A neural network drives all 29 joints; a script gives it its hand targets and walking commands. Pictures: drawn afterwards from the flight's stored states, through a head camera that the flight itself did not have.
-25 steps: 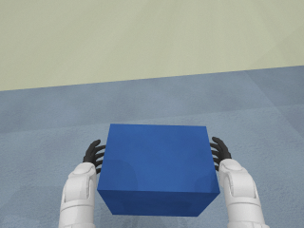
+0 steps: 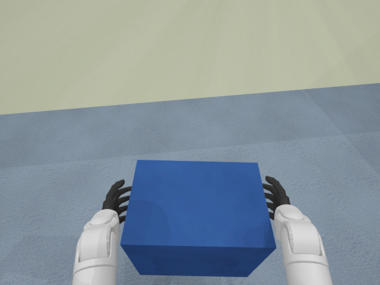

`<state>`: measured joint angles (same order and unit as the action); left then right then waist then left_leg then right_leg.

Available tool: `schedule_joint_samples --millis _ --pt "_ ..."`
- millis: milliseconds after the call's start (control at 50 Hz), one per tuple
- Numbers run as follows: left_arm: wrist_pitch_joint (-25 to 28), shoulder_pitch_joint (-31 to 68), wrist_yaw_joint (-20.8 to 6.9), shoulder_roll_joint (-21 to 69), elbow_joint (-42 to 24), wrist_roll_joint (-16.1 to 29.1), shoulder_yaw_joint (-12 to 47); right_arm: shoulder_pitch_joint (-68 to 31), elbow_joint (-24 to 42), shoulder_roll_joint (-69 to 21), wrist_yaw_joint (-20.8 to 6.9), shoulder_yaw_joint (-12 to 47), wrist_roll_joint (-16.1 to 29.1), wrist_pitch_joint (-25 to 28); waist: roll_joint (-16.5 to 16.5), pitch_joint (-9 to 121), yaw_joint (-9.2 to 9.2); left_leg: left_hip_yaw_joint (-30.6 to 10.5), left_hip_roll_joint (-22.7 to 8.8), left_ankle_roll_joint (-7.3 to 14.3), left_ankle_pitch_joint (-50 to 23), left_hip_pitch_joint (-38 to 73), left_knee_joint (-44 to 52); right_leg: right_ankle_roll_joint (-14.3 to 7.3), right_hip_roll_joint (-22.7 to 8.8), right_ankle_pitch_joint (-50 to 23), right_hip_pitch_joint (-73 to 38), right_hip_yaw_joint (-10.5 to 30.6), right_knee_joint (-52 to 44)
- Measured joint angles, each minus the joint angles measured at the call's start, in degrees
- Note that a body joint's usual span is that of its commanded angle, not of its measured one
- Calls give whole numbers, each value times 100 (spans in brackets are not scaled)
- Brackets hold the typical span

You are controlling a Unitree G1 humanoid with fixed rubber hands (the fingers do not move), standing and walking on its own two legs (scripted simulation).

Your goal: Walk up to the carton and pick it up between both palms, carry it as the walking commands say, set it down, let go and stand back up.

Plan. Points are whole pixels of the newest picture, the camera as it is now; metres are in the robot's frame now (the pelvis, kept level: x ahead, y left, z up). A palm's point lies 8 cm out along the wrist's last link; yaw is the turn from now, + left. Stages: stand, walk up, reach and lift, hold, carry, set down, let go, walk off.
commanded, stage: hold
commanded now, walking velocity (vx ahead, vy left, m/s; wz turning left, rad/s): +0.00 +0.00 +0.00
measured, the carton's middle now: (195, 221) +0.27 +0.00 -0.05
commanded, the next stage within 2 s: carry in 0.18 s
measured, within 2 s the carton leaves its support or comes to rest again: neither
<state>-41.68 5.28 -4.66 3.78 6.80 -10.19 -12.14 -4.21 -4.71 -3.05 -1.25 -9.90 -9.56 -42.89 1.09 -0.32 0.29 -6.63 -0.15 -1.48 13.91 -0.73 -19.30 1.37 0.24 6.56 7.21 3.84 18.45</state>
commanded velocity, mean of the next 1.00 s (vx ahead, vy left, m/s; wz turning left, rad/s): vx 0.00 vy -0.14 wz -0.46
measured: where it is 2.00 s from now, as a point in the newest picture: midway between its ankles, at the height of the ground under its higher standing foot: outside the picture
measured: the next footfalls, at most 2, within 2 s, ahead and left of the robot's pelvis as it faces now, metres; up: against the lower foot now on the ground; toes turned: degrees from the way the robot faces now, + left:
right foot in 0.52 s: +0.08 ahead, -0.23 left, +0.00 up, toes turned -23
left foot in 0.70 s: +0.03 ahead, -0.02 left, +0.00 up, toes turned -19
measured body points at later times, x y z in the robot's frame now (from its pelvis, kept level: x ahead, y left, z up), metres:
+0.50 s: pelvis -0.02 -0.07 -0.04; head -0.03 -0.05 +0.41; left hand +0.30 +0.07 +0.02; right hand +0.21 -0.28 +0.02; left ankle -0.03 +0.14 -0.75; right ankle +0.04 -0.21 -0.73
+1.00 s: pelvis -0.10 -0.21 -0.03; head -0.08 -0.23 +0.42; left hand +0.22 -0.22 +0.04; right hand +0.01 -0.52 +0.03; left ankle -0.03 -0.04 -0.71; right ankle -0.09 -0.29 -0.75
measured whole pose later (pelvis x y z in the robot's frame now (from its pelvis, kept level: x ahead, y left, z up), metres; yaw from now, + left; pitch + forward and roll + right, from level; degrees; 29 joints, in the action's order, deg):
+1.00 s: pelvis -0.10 -0.21 -0.03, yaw -30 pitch +5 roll +0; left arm -64.0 6.1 1.1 6.7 -22.6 -2.5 -10.7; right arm -2.6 25.9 -2.9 1.1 -13.2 -0.8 -64.2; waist 1.7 2.3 -3.4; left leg 2.0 -10.1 -6.1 33.6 -29.2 -56.2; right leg -5.3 1.7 15.2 29.2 -7.3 39.7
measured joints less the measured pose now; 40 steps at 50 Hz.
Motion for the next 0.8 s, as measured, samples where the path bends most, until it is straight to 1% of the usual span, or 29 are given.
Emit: schedule_joint_samples --millis 180,220,260,280,320,340,360,380,420,460,500,520,540,560,600,620,660,700,720,740,760,780,800 --pt "-34 -53 41 59 -84 11 10 44 56 52 -23 18 29 -21 23 4 -14 40 14 12 -17 0 21 15 -12 -13 21 37 1" --pt "-169 -3 109 17 -216 116 38 -57 127 45 -22 -16 75 -129 -7 122 9 82 28 -16 165 -394 -435 21 14 137 429 67 438" --pt "-294 76 151 -105 -400 224 38 -243 190 -23 2 -24 95 -217 -108 221 104 251 6 -42 429 -792 -964 14 78 289 999 109 1136" --pt "-363 105 155 -202 -501 303 17 -333 225 -78 40 8 98 -262 -181 267 164 383 -27 -51 550 -946 -1183 13 93 400 1348 23 1636" --pt "-539 135 157 -406 -647 507 -7 -391 345 -172 154 115 108 -399 -202 375 235 564 -211 -69 757 -1171 -1531 43 141 1372 1975 -326 2772" --pt "-660 153 159 -492 -709 602 -3 -351 443 -213 209 162 107 -486 -173 428 251 602 -340 -106 832 -1247 -1649 54 147 1734 2210 -509 3222" --pt "-808 185 163 -570 -779 687 12 -287 568 -254 255 195 109 -584 -151 467 269 628 -471 -169 888 -1302 -1737 65 126 1908 2390 -659 3532" --pt "-969 223 166 -643 -867 762 38 -210 733 -285 300 224 127 -701 -145 489 292 658 -596 -246 934 -1344 -1805 75 83 1919 2524 -764 3693" --pt "-1308 283 175 -749 -1108 891 94 -69 1150 -323 386 267 191 -1002 -149 490 343 745 -836 -403 1026 -1400 -1936 91 -32 1679 2659 -867 3647" --pt "-1616 319 201 -768 -1358 1004 108 14 1590 -353 449 250 248 -1360 -139 459 378 853 -1078 -564 1152 -1433 -2108 97 -144 1400 2631 -899 3322" --pt "-1863 341 249 -714 -1573 1080 94 36 1955 -382 472 175 277 -1691 -95 439 393 962 -1349 -744 1331 -1467 -2361 66 -200 1269 2442 -955 2816" --pt "-1965 359 275 -673 -1672 1098 92 38 2117 -382 473 131 293 -1833 -65 447 389 992 -1496 -823 1447 -1531 -2569 10 -183 1172 2321 -994 2537" --pt "-2027 404 306 -597 -1726 1094 92 19 2233 -340 469 77 326 -1937 25 430 379 954 -1689 -835 1545 -1665 -2889 -137 -52 749 2354 -1080 2488" --pt "-2060 470 349 -491 -1729 1062 117 7 2311 -247 451 11 377 -2011 105 395 320 801 -1799 -785 1680 -1895 -3313 -314 71 665 2454 -1158 2638" --pt "-2120 555 440 -266 -1716 922 211 -7 2377 -15 403 -121 535 -2143 23 335 146 579 -1519 -694 2244 -2412 -4085 -560 115 817 2700 -1183 2914" --pt "-2157 534 489 -161 -1760 849 248 -49 2371 83 380 -187 625 -2222 -12 282 69 583 -1348 -650 2345 -2578 -4245 -633 175 826 2768 -1156 2906" --pt "-2247 430 577 -2 -1925 717 288 -151 2308 195 327 -289 762 -2339 -52 149 -92 750 -1039 -561 2220 -2742 -4080 -663 367 640 2826 -1071 2698" --pt "-2380 360 630 75 -2142 620 299 -186 2260 206 295 -352 868 -2358 -131 -2 -261 1025 -781 -441 1970 -2745 -3515 -776 579 399 2828 -1016 2415" --pt "-2452 316 640 57 -2276 592 295 -159 2233 152 286 -353 906 -2301 -272 -84 -285 999 -635 -294 1599 -2689 -3287 -822 679 273 2797 -928 2267" --pt "-2527 234 642 -13 -2416 608 269 -94 2188 38 289 -323 917 -2206 -529 -153 -278 1078 -557 -137 1265 -2540 -3043 -833 744 153 2728 -754 2111" --pt "-2590 99 638 -75 -2545 662 232 14 2196 -84 311 -282 914 -2152 -751 -155 -292 1233 -563 -61 1027 -2357 -2722 -742 740 234 2691 -669 2045" --pt "-2622 -51 637 -72 -2658 718 226 142 2309 -148 320 -264 898 -2179 -746 -97 -339 1275 -671 -93 915 -2283 -2513 -567 712 702 2730 -816 2269" --pt "-2633 -151 640 -39 -2760 751 246 265 2469 -183 320 -282 900 -2221 -629 -49 -387 1248 -814 -154 865 -2275 -2405 -472 671 1084 2796 -938 2698"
